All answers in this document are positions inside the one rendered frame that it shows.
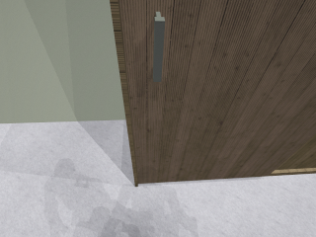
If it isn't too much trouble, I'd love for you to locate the wardrobe door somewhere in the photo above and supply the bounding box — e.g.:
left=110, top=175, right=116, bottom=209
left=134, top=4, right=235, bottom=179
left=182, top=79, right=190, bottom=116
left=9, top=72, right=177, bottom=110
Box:
left=119, top=0, right=316, bottom=184
left=276, top=134, right=316, bottom=170

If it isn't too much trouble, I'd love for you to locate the handle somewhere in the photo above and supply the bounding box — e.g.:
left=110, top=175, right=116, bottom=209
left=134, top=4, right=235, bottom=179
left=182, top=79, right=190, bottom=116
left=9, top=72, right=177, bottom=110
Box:
left=153, top=11, right=165, bottom=82

